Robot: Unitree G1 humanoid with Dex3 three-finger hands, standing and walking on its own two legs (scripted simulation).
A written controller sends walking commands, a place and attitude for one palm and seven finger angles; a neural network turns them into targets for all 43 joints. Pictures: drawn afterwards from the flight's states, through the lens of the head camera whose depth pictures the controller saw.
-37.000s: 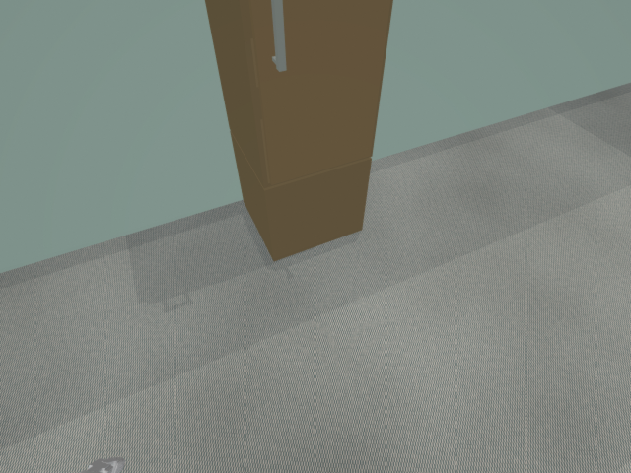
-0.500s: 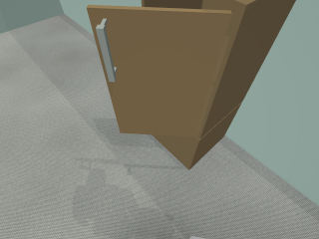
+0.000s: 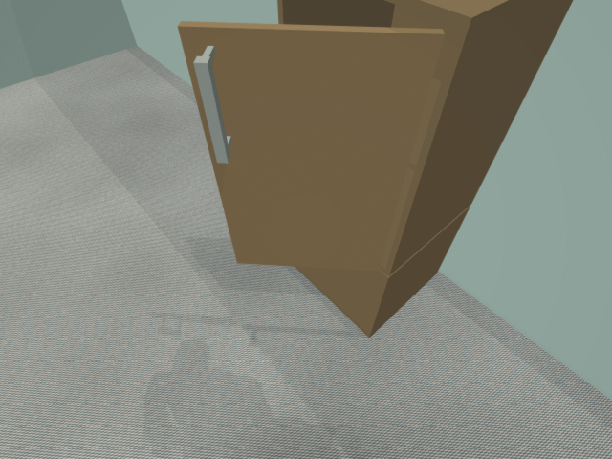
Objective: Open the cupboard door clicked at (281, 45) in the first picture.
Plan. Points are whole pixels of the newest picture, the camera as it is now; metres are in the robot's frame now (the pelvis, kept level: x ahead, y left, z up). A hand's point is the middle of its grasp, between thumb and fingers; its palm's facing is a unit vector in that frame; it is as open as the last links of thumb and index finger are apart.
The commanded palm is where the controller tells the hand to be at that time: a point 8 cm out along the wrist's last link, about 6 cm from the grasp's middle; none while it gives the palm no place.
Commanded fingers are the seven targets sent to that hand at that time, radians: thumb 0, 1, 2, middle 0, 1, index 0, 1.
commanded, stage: come to a stop and stand still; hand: left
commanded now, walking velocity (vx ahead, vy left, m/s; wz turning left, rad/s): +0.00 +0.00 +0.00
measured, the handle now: (217, 108) +0.59 +0.19 +0.14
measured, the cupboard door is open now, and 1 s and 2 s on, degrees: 44 44 44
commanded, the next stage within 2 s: look again from close up in 0.26 s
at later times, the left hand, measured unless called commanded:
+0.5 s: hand out of the picture +0.03 +0.16 -0.15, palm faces -0.03 -0.97 -0.25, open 7.4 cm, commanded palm none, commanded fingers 0.00 0.90 0.90 -0.20 -0.30 -0.20 -0.30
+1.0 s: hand out of the picture +0.07 +0.13 -0.14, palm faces +0.12 -0.97 -0.22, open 7.3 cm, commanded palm +0.11 +0.17 -0.05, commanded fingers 0.00 0.81 0.86 -0.21 -0.36 -0.21 -0.36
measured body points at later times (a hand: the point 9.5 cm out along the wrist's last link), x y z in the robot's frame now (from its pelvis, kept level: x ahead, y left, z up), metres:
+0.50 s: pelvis +0.00 -0.03 +0.01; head +0.02 -0.05 +0.46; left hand +0.03 +0.21 -0.14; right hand +0.02 -0.26 -0.16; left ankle -0.01 +0.09 -0.73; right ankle +0.01 -0.14 -0.73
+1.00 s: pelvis +0.01 -0.06 +0.01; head +0.03 -0.08 +0.46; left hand +0.07 +0.18 -0.12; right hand +0.03 -0.29 -0.15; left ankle -0.02 +0.09 -0.73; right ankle +0.01 -0.14 -0.73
